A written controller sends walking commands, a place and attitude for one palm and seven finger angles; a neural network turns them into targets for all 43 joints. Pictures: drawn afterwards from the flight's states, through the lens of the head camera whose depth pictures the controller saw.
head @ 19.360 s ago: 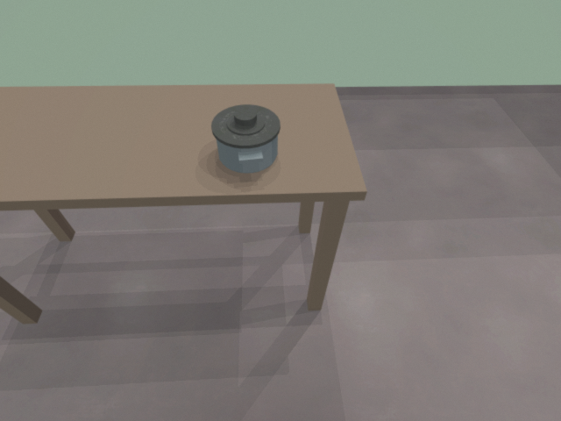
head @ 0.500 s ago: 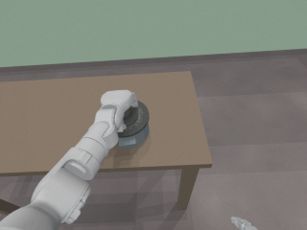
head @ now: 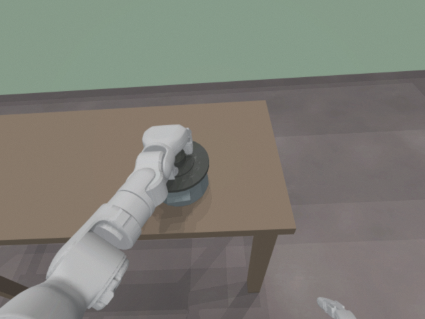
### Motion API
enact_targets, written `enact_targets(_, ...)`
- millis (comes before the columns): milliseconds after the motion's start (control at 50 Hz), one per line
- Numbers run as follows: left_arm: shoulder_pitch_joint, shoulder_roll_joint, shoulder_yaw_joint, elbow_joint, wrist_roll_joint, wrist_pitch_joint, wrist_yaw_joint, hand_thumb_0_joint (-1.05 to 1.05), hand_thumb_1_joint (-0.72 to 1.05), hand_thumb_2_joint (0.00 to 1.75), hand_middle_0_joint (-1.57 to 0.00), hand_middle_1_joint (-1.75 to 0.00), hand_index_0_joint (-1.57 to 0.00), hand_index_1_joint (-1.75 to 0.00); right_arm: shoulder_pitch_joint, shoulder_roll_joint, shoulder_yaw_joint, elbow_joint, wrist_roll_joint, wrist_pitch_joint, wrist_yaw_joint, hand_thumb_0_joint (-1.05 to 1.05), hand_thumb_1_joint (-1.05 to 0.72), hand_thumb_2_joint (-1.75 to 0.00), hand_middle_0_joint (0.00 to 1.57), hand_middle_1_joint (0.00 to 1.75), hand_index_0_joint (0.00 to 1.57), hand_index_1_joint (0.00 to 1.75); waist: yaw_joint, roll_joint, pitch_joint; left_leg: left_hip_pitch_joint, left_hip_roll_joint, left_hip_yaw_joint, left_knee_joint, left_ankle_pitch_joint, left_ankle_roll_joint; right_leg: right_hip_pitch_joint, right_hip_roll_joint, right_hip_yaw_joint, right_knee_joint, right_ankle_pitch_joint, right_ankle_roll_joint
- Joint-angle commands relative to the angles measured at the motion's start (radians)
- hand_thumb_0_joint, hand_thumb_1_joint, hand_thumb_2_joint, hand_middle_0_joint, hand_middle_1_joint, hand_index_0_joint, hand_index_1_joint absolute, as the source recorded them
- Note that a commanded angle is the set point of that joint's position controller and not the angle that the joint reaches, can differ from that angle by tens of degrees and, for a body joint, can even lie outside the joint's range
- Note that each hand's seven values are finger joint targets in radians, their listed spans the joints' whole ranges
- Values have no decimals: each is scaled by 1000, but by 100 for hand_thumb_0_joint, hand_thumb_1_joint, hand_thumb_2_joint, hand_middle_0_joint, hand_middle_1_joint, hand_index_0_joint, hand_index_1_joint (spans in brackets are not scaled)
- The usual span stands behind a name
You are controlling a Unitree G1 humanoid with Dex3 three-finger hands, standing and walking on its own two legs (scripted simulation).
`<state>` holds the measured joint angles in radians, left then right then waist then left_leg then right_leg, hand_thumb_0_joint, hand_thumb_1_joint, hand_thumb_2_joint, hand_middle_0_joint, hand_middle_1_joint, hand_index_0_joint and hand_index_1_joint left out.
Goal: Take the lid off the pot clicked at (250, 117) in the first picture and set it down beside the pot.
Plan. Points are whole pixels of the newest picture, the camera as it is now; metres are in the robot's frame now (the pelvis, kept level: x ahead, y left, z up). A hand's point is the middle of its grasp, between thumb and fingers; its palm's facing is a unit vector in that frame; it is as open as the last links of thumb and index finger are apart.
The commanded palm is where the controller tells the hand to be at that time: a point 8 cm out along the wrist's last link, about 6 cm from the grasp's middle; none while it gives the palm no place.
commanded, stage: close the fingers and squeeze the knob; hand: left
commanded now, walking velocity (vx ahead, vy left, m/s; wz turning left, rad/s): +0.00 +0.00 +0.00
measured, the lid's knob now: (174, 157) +0.46 +0.09 +0.03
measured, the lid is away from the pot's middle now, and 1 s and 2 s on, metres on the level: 0.01 0.00 0.01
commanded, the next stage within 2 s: lift the lid straight up in 0.76 s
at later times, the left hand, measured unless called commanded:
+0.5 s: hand (171, 160) +0.43 +0.09 +0.06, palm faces -0.29 -0.05 -0.95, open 7.8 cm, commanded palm +0.41 +0.09 +0.12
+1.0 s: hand (171, 159) +0.43 +0.09 +0.06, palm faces -0.30 -0.06 -0.95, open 7.8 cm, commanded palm +0.41 +0.10 +0.13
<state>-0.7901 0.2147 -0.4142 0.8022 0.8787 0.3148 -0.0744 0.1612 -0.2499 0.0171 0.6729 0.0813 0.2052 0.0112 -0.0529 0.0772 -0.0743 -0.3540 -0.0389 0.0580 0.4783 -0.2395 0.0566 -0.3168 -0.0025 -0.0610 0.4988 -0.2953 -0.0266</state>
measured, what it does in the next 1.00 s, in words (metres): stands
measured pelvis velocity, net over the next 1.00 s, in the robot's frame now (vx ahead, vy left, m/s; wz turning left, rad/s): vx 0.00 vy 0.00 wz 0.00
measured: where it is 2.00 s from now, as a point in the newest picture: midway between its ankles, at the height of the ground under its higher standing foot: outside the picture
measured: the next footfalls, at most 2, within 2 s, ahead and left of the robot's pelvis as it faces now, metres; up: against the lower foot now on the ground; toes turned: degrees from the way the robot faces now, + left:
none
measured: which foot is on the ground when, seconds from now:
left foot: down 0.00-1.00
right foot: down 0.00-1.00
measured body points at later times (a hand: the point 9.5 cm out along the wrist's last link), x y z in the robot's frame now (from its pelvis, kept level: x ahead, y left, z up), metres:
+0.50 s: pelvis +0.00 +0.00 +0.00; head +0.03 -0.03 +0.45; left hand +0.44 +0.09 +0.11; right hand +0.12 -0.24 -0.14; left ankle +0.00 +0.08 -0.74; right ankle -0.03 -0.10 -0.74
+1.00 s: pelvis +0.00 +0.00 +0.00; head +0.03 -0.03 +0.45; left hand +0.44 +0.09 +0.11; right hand +0.12 -0.24 -0.14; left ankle +0.00 +0.08 -0.74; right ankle -0.03 -0.10 -0.74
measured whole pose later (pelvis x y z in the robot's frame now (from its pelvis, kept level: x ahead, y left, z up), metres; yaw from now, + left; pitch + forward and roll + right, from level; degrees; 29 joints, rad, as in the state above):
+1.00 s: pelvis +0.00 +0.00 +0.00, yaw +0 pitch +6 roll +0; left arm -0.81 0.22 -0.40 0.81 0.87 0.30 -0.09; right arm 0.17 -0.25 0.02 0.68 0.08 0.19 -0.01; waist -0.06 0.08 -0.07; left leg -0.35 -0.04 0.06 0.47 -0.24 0.06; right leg -0.31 0.00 -0.06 0.49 -0.29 -0.03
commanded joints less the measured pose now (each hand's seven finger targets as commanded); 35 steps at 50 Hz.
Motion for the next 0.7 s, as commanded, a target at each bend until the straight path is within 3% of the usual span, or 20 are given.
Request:
enact_targets(0, -514, 114, 64, -185, 9, -6, 26, 0, 22, 97, -69, -95, -69, -95, -63, -105, -39, -115, 0, -34, -6, 0, -90, -90, 20, 30, 20, 30, -19, -111, -345, 221, 23, -79, -15, 296, 21, 67, 7, 35, -32, 385, -13)
enact_targets(40, -488, 129, 84, -186, 9, -11, 23, 0, 24, 94, -71, -96, -71, -96, -67, -106, -37, -120, -3, -37, -5, 0, -90, -90, 20, 30, 20, 30, -9, -111, -373, 228, 21, -84, -6, 337, 22, 86, 6, 39, -26, 425, -15)
enact_targets(120, -486, 103, 69, -192, 5, -19, 17, 0, 30, 89, -73, -98, -73, -98, -66, -102, -39, -126, -3, -35, -5, 0, -90, -90, 20, 30, 20, 30, -15, -140, -367, 213, 22, -80, 0, 350, 26, 95, 5, 39, -29, 446, -13)
enact_targets(140, -475, 151, 102, -167, 12, -17, 20, 0, 29, 92, -72, -96, -73, -97, -63, -108, -37, -119, -3, -34, -7, 0, -90, -90, 20, 30, 20, 30, -10, -147, -358, 201, 19, -77, -3, 330, 25, 104, 5, 44, -30, 447, -11)
enact_targets(180, -466, 154, 98, -158, 17, -18, 21, 0, 28, 96, -70, -94, -73, -96, -64, -109, -32, -118, 0, -34, -11, 0, -90, -90, 20, 30, 20, 30, -8, -137, -347, 195, 19, -74, -13, 315, 22, 101, 4, 40, -32, 435, -11)
enact_targets(220, -482, 96, 63, -168, 9, -21, 15, 0, 29, 98, -69, -93, -73, -95, -63, -102, -38, -121, 0, -34, -10, 0, -90, -90, 20, 30, 20, 30, -19, -150, -328, 192, 23, -76, -9, 316, 25, 81, 5, 36, -35, 424, -12)
enact_targets(260, -484, 163, 108, -151, 21, -20, 24, 0, 30, 100, -69, -93, -74, -95, -52, -109, -36, -111, -3, -35, -14, 0, -90, -90, 20, 30, 20, 30, -11, -135, -340, 200, 22, -74, -12, 305, 24, 90, 5, 42, -34, 416, -12)
enact_targets(280, -476, 163, 105, -155, 25, -22, 25, 0, 30, 100, -69, -93, -74, -95, -57, -108, -32, -114, -2, -35, -14, 0, -90, -90, 20, 30, 20, 30, -7, -126, -357, 207, 18, -74, -13, 317, 23, 97, 6, 42, -32, 425, -12)
enact_targets(300, -486, 116, 66, -188, 19, -23, 22, 0, 31, 101, -70, -93, -74, -95, -61, -101, -36, -121, -3, -37, -10, 0, -90, -90, 20, 30, 20, 30, -13, -103, -355, 217, 20, -72, -8, 329, 23, 89, 4, 41, -32, 434, -13)
enact_targets(320, -474, 101, 68, -192, 10, -27, 18, 0, 32, 102, -70, -93, -75, -95, -68, -98, -39, -129, -2, -38, -8, 0, -90, -90, 20, 30, 20, 30, -13, -140, -358, 207, 21, -78, -1, 346, 26, 96, 4, 41, -32, 446, -13)
enact_targets(340, -475, 154, 105, -194, 18, -28, 23, 0, 32, 102, -70, -93, -75, -95, -60, -107, -39, -118, -5, -37, -9, 0, -90, -90, 20, 30, 20, 30, -7, -135, -376, 215, 22, -77, -2, 342, 25, 105, 5, 43, -30, 453, -12)
enact_targets(360, -451, 159, 105, -176, 19, -24, 26, 0, 33, 103, -71, -93, -76, -96, -60, -106, -35, -121, -3, -36, -7, 0, -90, -90, 20, 30, 20, 30, -5, -124, -361, 206, 20, -74, -5, 340, 24, 109, 4, 43, -28, 452, -13)
enact_targets(380, -474, 115, 64, -198, 16, -21, 22, 0, 34, 103, -71, -93, -76, -96, -66, -103, -35, -122, -1, -36, -5, 0, -90, -90, 20, 30, 20, 30, -12, -120, -366, 212, 18, -75, -6, 337, 24, 102, 5, 39, -29, 453, -11)
enact_targets(440, -458, 154, 100, -150, 19, -15, 25, 0, 36, 105, -73, -94, -78, -96, -67, -110, -34, -118, 0, -31, -8, 0, -90, -90, 20, 30, 20, 30, -8, -147, -340, 188, 21, -74, -10, 309, 23, 99, 6, 43, -34, 430, -12)
enact_targets(480, -508, 117, 62, -185, 21, -13, 26, 0, 38, 106, -73, -94, -79, -97, -64, -106, -36, -115, 1, -33, -6, 0, -90, -90, 20, 30, 20, 30, -17, -114, -346, 210, 21, -77, -14, 303, 21, 73, 8, 35, -33, 407, -13)
enact_targets(520, -474, 115, 77, -176, 11, -12, 24, 0, 40, 107, -74, -95, -80, -97, -67, -103, -37, -124, -1, -36, -6, 0, -90, -90, 20, 30, 20, 30, -11, -131, -357, 203, 22, -79, -8, 323, 25, 94, 7, 39, -33, 420, -15)
enact_targets(540, -468, 146, 96, -147, 17, -10, 26, 0, 41, 107, -75, -95, -80, -97, -65, -109, -35, -116, -1, -33, -10, 0, -90, -90, 20, 30, 20, 30, -9, -141, -354, 196, 20, -76, -11, 302, 24, 97, 6, 43, -35, 415, -12)
enact_targets(600, -503, 119, 67, -121, 18, -3, 24, 0, 44, 109, -76, -95, -82, -98, -53, -109, -35, -106, 1, -33, -14, 0, -90, -90, 20, 30, 20, 30, -23, -136, -317, 190, 23, -72, -18, 273, 22, 69, 7, 37, -39, 384, -11)
enact_targets(640, -511, 145, 93, -158, 22, -14, 25, 0, 46, 109, -77, -96, -83, -99, -61, -108, -36, -113, -2, -38, -14, 0, -90, -90, 20, 30, 20, 30, -11, -120, -369, 210, 21, -78, -12, 303, 24, 93, 5, 43, -34, 408, -14)
enact_targets(680, -509, 106, 58, -176, 20, -17, 23, 0, 47, 110, -78, -96, -84, -99, -58, -103, -38, -114, -2, -40, -11, 0, -90, -90, 20, 30, 20, 30, -17, -106, -379, 233, 20, -78, -8, 319, 25, 81, 7, 41, -34, 416, -13)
